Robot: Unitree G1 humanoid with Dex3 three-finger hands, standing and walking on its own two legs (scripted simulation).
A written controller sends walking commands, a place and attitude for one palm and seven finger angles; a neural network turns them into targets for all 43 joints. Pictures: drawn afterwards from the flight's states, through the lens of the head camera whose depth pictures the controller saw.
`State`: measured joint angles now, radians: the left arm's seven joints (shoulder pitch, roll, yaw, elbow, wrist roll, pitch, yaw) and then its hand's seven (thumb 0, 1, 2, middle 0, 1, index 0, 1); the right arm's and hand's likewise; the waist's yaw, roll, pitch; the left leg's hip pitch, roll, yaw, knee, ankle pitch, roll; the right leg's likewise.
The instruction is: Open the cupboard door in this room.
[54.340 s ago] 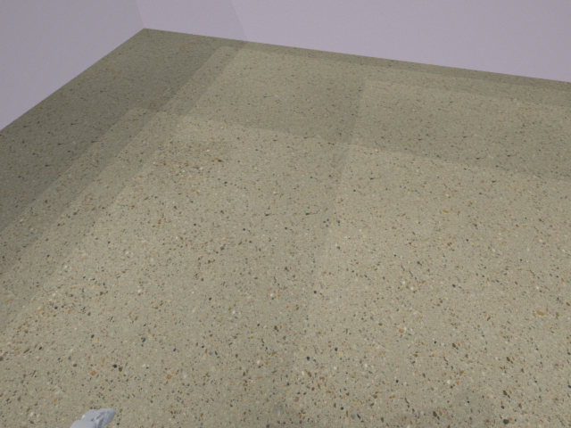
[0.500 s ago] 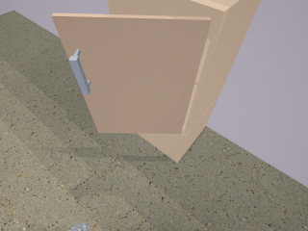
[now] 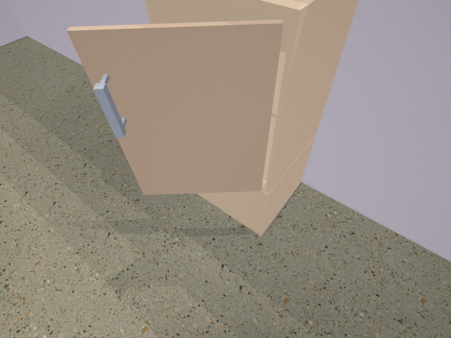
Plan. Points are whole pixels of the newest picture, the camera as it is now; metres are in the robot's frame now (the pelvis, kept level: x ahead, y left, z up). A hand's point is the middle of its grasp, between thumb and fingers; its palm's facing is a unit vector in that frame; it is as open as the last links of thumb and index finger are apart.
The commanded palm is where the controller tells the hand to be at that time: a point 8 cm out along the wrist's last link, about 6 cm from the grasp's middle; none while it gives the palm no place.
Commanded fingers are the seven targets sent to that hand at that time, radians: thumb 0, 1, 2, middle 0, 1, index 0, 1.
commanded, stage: come to a stop and stand still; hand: left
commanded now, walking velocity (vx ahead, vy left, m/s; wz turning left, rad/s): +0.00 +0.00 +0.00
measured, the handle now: (113, 106) +0.59 +0.30 +0.06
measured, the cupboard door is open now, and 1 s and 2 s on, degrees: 39 39 39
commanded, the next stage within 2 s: look again from close up in 0.50 s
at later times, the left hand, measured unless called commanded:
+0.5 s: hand out of the picture +0.03 +0.18 -0.16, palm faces +0.00 -0.97 -0.24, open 7.4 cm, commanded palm none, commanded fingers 0.00 0.90 0.90 -0.20 -0.30 -0.20 -0.30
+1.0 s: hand out of the picture +0.06 +0.20 -0.15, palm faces +0.00 -0.97 -0.26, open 7.4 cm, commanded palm none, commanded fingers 0.00 0.90 0.90 -0.20 -0.30 -0.20 -0.30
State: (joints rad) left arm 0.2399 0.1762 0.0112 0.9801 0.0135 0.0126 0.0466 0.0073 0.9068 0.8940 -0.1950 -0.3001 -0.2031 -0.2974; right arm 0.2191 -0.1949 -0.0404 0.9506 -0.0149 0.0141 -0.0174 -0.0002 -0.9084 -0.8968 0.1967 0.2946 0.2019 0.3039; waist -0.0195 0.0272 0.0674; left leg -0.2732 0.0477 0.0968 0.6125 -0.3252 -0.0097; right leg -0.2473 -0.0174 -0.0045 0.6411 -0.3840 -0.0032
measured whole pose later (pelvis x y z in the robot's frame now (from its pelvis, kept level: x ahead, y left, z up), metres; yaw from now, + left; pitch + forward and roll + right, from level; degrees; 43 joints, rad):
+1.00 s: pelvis +0.02 -0.01 +0.01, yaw +0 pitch +0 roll +1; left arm 0.20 0.24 0.01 1.09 0.01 -0.02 0.02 0.01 0.91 0.89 -0.20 -0.30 -0.20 -0.30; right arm 0.16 -0.22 0.00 1.11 -0.01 -0.02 -0.02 0.00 -0.91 -0.90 0.20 0.29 0.20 0.30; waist 0.01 -0.01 0.03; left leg -0.17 0.05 0.10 0.43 -0.25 -0.02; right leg -0.14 -0.01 -0.01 0.46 -0.31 -0.01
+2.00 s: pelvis +0.06 +0.01 +0.01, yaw -1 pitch +0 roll +1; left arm 0.17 0.18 0.01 1.07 0.01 -0.02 0.03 0.01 0.91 0.89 -0.20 -0.30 -0.20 -0.30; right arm 0.24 -0.14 -0.01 1.14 -0.01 -0.02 -0.04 0.00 -0.91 -0.90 0.20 0.29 0.20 0.30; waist -0.02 -0.01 0.05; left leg -0.08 0.03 0.12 0.41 -0.32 -0.01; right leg -0.23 -0.01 -0.07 0.49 -0.26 -0.03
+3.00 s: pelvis +0.05 +0.01 +0.01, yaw +0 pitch -1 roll +1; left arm 0.25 0.14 -0.01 1.15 0.00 -0.01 0.03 0.01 0.92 0.89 -0.20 -0.30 -0.20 -0.30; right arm 0.33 -0.14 0.02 1.15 -0.02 -0.02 -0.03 0.00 -0.91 -0.90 0.20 0.29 0.20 0.30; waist -0.01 0.02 0.06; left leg -0.10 0.02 0.11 0.41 -0.29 0.00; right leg -0.24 -0.03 -0.08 0.49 -0.23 -0.03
